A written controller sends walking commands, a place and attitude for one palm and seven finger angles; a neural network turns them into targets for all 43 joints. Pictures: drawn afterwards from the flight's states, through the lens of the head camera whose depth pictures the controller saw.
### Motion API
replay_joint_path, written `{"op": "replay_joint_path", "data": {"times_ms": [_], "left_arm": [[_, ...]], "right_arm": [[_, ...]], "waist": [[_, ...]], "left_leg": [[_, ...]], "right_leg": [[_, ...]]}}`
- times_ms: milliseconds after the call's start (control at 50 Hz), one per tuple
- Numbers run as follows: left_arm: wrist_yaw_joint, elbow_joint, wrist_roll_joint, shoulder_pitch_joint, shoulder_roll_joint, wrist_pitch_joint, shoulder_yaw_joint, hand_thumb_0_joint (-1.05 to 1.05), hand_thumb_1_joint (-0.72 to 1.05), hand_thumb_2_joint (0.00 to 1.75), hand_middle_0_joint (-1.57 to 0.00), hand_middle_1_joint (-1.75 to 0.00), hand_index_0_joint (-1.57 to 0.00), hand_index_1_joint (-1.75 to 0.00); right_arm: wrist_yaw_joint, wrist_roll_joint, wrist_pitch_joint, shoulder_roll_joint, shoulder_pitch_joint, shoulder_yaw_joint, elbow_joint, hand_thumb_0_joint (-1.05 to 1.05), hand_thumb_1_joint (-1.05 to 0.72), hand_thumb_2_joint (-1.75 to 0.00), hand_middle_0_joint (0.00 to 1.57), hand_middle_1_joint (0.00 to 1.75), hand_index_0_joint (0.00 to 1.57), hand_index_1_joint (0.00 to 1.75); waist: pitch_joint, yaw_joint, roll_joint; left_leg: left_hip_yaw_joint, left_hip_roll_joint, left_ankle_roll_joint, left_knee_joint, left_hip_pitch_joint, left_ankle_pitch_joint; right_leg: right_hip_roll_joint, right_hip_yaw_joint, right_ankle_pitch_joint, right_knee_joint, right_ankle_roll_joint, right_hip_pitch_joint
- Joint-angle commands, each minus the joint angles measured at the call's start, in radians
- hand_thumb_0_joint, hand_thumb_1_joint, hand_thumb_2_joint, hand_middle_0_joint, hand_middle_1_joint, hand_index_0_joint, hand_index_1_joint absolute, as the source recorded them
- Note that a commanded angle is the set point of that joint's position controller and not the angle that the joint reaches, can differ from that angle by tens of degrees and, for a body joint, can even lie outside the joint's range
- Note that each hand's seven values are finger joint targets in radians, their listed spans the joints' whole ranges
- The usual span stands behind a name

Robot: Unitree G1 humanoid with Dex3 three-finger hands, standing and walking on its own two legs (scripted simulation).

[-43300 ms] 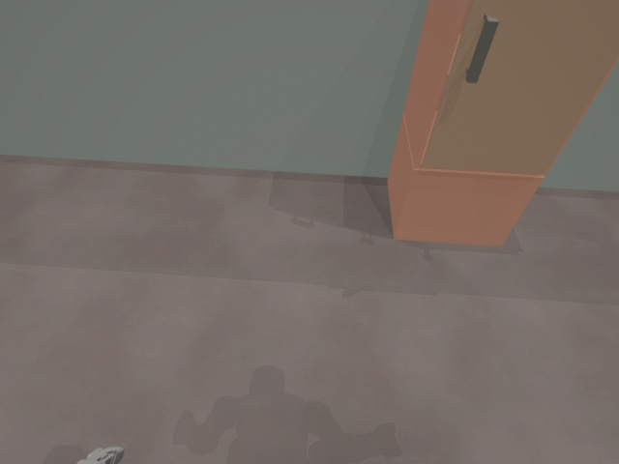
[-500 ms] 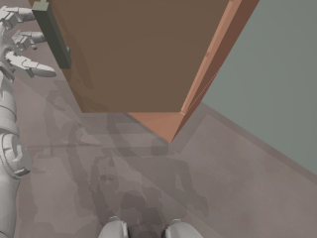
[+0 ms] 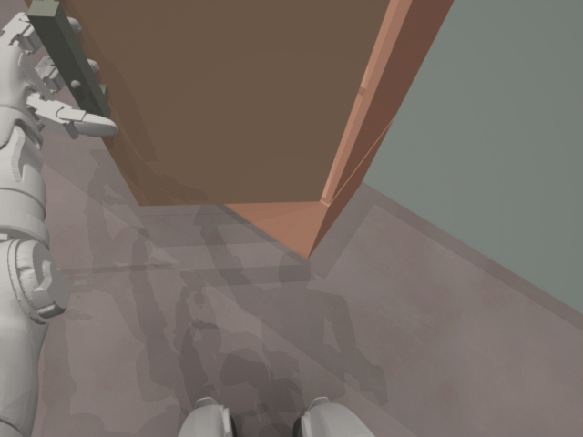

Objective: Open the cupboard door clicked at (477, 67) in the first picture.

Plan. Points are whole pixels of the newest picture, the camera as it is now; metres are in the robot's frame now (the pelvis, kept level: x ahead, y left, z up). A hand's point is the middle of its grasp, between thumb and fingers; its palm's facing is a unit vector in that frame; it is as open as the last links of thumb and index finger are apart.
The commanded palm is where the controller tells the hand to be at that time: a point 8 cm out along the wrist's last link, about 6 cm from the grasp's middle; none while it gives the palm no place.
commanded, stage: slide the fingers in behind the handle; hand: left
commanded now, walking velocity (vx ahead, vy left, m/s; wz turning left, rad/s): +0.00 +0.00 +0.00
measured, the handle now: (79, 59) +0.59 +0.21 +0.12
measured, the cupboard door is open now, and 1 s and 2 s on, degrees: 39 39 52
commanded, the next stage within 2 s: close the thumb around the handle in 0.50 s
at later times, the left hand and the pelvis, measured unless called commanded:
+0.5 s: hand (85, 84) +0.54 +0.19 +0.12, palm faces -0.01 -1.00 +0.00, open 13.9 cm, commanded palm +0.52 +0.24 +0.12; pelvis +0.00 -0.01 +0.00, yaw +0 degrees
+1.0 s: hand (78, 86) +0.54 +0.20 +0.13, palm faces -0.02 -1.00 +0.02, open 9.5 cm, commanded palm +0.52 +0.25 +0.12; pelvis +0.01 +0.00 +0.00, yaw +0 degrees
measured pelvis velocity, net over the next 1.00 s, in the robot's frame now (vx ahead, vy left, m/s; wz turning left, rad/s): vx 0.01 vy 0.00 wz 0.00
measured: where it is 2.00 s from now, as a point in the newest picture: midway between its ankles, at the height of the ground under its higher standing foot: outside the picture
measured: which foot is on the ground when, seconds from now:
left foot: down 0.00-1.00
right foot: down 0.00-1.00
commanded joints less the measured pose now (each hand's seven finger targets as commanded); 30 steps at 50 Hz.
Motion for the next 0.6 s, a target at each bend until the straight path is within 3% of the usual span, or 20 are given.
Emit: {"op": "replay_joint_path", "data": {"times_ms": [0,20,60,100,120,160,200,280,320,340,400,420,440,480,520,580], "left_arm": [[0.008,-0.218,-0.013,-0.494,0.232,-0.068,-0.006,0.0,-0.5,0.3,-0.3,-1.2,-0.3,-1.2],[0.008,-0.223,-0.013,-0.506,0.242,-0.069,-0.001,0.0,-0.5,0.3,-0.3,-1.2,-0.3,-1.2],[0.007,-0.227,-0.017,-0.511,0.191,-0.067,-0.036,0.0,-0.5,0.3,-0.3,-1.2,-0.3,-1.2],[0.013,-0.239,-0.018,-0.506,0.188,-0.073,-0.033,0.0,-0.5,0.3,-0.3,-1.2,-0.3,-1.2],[0.017,-0.228,-0.016,-0.508,0.22,-0.071,-0.008,0.0,-0.5,0.3,-0.3,-1.2,-0.3,-1.2],[0.017,-0.212,-0.017,-0.491,0.214,-0.063,-0.009,0.0,-0.5,0.3,-0.3,-1.2,-0.3,-1.2],[0.021,-0.231,-0.014,-0.497,0.228,-0.072,0.0,0.0,-0.5,0.3,-0.3,-1.2,-0.3,-1.2],[0.024,-0.226,-0.013,-0.513,0.182,-0.072,-0.038,0.0,-0.5,0.3,-0.3,-1.2,-0.3,-1.2],[0.025,-0.215,-0.012,-0.506,0.212,-0.069,-0.017,0.0,-0.5,0.3,-0.3,-1.2,-0.3,-1.2],[0.021,-0.227,-0.014,-0.512,0.188,-0.068,-0.034,0.0,-0.5,0.3,-0.3,-1.2,-0.3,-1.2],[0.016,-0.226,-0.02,-0.477,0.205,-0.073,-0.011,0.0,-0.5,0.3,-0.3,-1.2,-0.3,-1.2],[0.016,-0.225,-0.019,-0.482,0.232,-0.072,0.006,0.0,-0.5,0.3,-0.3,-1.2,-0.3,-1.2],[0.012,-0.213,-0.021,-0.482,0.208,-0.068,-0.014,0.0,-0.5,0.3,-0.3,-1.2,-0.3,-1.2],[0.01,-0.236,-0.026,-0.473,0.25,-0.076,0.022,0.0,-0.5,0.3,-0.3,-1.2,-0.3,-1.2],[0.008,-0.217,-0.019,-0.458,0.261,-0.071,0.026,0.0,-0.5,0.3,-0.3,-1.2,-0.3,-1.2],[0.003,-0.217,-0.025,-0.457,0.242,-0.071,0.011,0.0,-0.5,0.3,-0.3,-1.2,-0.3,-1.2]], "right_arm": [[-0.015,0.004,-0.019,-0.193,0.181,-0.067,-0.031,0.0,-0.9,-0.9,0.2,0.3,0.2,0.3],[-0.016,0.002,-0.019,-0.193,0.186,-0.068,-0.029,0.0,-0.9,-0.9,0.2,0.3,0.2,0.3],[-0.014,0.002,-0.023,-0.189,0.184,-0.068,-0.027,0.0,-0.9,-0.9,0.2,0.3,0.2,0.3],[-0.013,0.001,-0.026,-0.189,0.184,-0.07,-0.024,0.0,-0.9,-0.9,0.2,0.3,0.2,0.3],[-0.013,0.0,-0.026,-0.192,0.189,-0.069,-0.019,0.0,-0.9,-0.9,0.2,0.3,0.2,0.3],[-0.013,0.002,-0.025,-0.19,0.187,-0.069,-0.023,0.0,-0.9,-0.9,0.2,0.3,0.2,0.3],[-0.013,0.001,-0.026,-0.19,0.188,-0.07,-0.023,0.0,-0.9,-0.9,0.2,0.3,0.2,0.3],[-0.013,0.002,-0.027,-0.185,0.185,-0.068,-0.021,0.0,-0.9,-0.9,0.2,0.3,0.2,0.3],[-0.014,0.003,-0.027,-0.19,0.183,-0.069,-0.022,0.0,-0.9,-0.9,0.2,0.3,0.2,0.3],[-0.012,0.002,-0.028,-0.187,0.183,-0.069,-0.021,0.0,-0.9,-0.9,0.2,0.3,0.2,0.3],[-0.011,0.001,-0.027,-0.187,0.184,-0.07,-0.022,0.0,-0.9,-0.9,0.2,0.3,0.2,0.3],[-0.012,0.002,-0.025,-0.19,0.182,-0.069,-0.023,0.0,-0.9,-0.9,0.2,0.3,0.2,0.3],[-0.012,0.004,-0.024,-0.187,0.179,-0.069,-0.025,0.0,-0.9,-0.9,0.2,0.3,0.2,0.3],[-0.015,0.002,-0.024,-0.19,0.181,-0.067,-0.029,0.0,-0.9,-0.9,0.2,0.3,0.2,0.3],[-0.015,0.004,-0.021,-0.189,0.178,-0.067,-0.03,0.0,-0.9,-0.9,0.2,0.3,0.2,0.3],[-0.017,0.005,-0.02,-0.187,0.176,-0.066,-0.035,0.0,-0.9,-0.9,0.2,0.3,0.2,0.3]], "waist": [[-0.445,-0.022,0.135],[-0.451,-0.022,0.145],[-0.439,-0.029,0.151],[-0.469,-0.024,0.17],[-0.465,-0.019,0.163],[-0.451,-0.02,0.132],[-0.474,-0.017,0.139],[-0.442,-0.03,0.138],[-0.452,-0.023,0.154],[-0.466,-0.027,0.145],[-0.487,-0.012,0.149],[-0.479,-0.012,0.139],[-0.46,-0.023,0.115],[-0.482,-0.006,0.132],[-0.47,-0.005,0.127],[-0.453,-0.012,0.124]], "left_leg": [[-0.078,-0.035,0.018,-0.056,0.487,0.333],[-0.082,-0.034,0.017,-0.057,0.491,0.338],[-0.084,-0.033,0.015,-0.059,0.504,0.333],[-0.082,-0.034,0.015,-0.055,0.528,0.356],[-0.085,-0.033,0.014,-0.054,0.518,0.355],[-0.078,-0.037,0.018,-0.055,0.486,0.351],[-0.076,-0.037,0.019,-0.051,0.504,0.379],[-0.077,-0.04,0.02,-0.051,0.493,0.357],[-0.078,-0.038,0.017,-0.052,0.499,0.36],[-0.075,-0.04,0.019,-0.05,0.502,0.366],[-0.073,-0.041,0.017,-0.047,0.511,0.4],[-0.073,-0.04,0.018,-0.048,0.497,0.392],[-0.07,-0.042,0.021,-0.05,0.483,0.376],[-0.064,-0.046,0.023,-0.048,0.477,0.396],[-0.064,-0.044,0.02,-0.048,0.472,0.395],[-0.063,-0.045,0.022,-0.051,0.469,0.39]], "right_leg": [[0.033,0.029,0.314,-0.111,0.004,0.025],[0.032,0.028,0.315,-0.109,0.003,0.025],[0.032,0.024,0.303,-0.111,0.001,0.007],[0.032,0.027,0.317,-0.11,0.001,0.005],[0.032,0.026,0.315,-0.108,0.0,0.009],[0.031,0.029,0.334,-0.11,0.003,0.036],[0.031,0.032,0.362,-0.106,0.004,0.045],[0.03,0.03,0.341,-0.108,0.002,0.027],[0.029,0.032,0.342,-0.108,0.003,0.024],[0.03,0.033,0.354,-0.108,0.004,0.035],[0.03,0.031,0.387,-0.103,0.002,0.056],[0.03,0.032,0.386,-0.102,0.003,0.062],[0.031,0.034,0.385,-0.108,0.007,0.065],[0.029,0.04,0.414,-0.103,0.004,0.096],[0.028,0.038,0.415,-0.103,0.006,0.094],[0.029,0.035,0.409,-0.104,0.005,0.089]]}}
